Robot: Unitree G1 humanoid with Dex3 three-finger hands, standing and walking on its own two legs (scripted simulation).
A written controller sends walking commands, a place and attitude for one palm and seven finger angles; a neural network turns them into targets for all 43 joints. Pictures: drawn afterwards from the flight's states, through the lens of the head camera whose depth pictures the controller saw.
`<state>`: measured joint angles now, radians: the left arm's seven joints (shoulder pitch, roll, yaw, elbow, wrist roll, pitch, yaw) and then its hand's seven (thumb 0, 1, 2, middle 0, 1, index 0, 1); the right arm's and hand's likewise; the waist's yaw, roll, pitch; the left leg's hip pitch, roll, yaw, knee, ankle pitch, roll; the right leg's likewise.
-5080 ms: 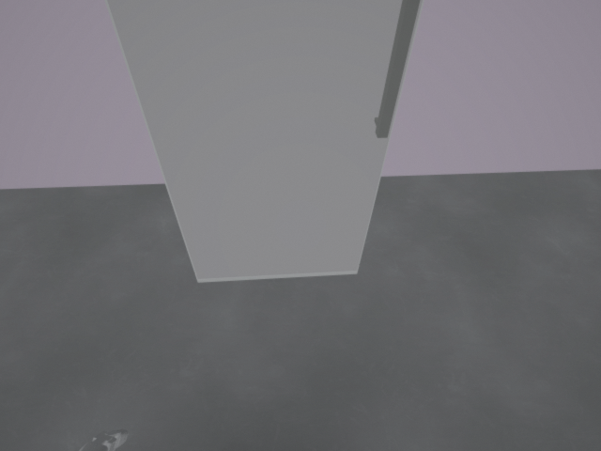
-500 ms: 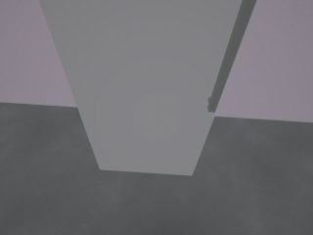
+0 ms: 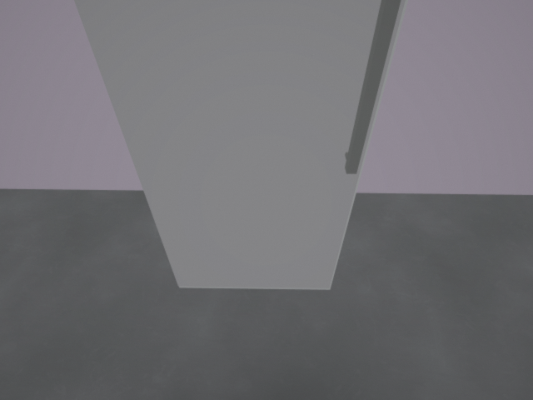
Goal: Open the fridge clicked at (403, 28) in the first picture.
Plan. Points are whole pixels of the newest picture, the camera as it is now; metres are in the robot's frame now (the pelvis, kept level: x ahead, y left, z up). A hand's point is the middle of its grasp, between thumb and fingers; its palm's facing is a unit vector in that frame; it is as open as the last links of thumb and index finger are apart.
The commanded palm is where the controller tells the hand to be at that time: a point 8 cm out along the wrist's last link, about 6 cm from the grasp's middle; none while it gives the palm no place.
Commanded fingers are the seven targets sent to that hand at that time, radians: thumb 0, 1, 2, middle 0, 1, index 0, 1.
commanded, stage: look again from close up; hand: right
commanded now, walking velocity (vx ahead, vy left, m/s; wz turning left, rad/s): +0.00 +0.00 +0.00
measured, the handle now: (367, 82) +0.67 -0.16 +0.19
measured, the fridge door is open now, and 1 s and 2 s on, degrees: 0 0 0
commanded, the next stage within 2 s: none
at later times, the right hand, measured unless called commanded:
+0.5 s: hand out of the picture -0.02 -0.22 -0.17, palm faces +0.05 +0.97 -0.24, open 7.4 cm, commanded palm none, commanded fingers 0.00 -0.90 -0.90 0.20 0.30 0.20 0.30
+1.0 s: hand out of the picture -0.04 -0.26 -0.16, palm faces +0.09 +0.95 -0.29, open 7.4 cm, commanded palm none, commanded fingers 0.00 -0.90 -0.90 0.20 0.30 0.20 0.30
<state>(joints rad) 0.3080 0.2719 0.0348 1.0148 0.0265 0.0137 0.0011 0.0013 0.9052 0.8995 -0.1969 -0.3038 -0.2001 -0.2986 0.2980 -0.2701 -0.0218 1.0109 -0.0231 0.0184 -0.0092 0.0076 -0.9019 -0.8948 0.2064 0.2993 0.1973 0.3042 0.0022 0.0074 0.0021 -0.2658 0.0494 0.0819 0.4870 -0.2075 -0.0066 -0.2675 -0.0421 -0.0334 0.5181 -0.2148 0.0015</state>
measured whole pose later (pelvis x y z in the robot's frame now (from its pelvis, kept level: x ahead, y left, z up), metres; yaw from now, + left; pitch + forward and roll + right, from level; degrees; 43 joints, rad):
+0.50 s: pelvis -0.02 -0.02 +0.00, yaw -2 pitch -4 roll +1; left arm 0.25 0.22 0.04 1.05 0.02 0.02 0.00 0.00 0.90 0.90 -0.20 -0.30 -0.20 -0.30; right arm 0.31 -0.22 -0.02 1.04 -0.03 0.02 -0.02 0.01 -0.90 -0.89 0.20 0.30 0.20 0.30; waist -0.01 -0.01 0.02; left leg -0.29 0.05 0.02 0.48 -0.24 -0.02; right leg -0.30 0.00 -0.02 0.51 -0.20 -0.02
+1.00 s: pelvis -0.04 -0.03 +0.00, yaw -3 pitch -4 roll +0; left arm 0.20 0.29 0.05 1.06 0.02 0.03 0.00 0.00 0.90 0.90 -0.20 -0.30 -0.20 -0.30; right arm 0.28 -0.27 -0.04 1.04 -0.03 0.02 0.00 0.01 -0.90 -0.89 0.21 0.30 0.20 0.30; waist -0.01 -0.01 0.04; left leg -0.30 0.04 -0.04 0.50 -0.31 -0.01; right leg -0.31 0.03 -0.02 0.50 -0.27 -0.03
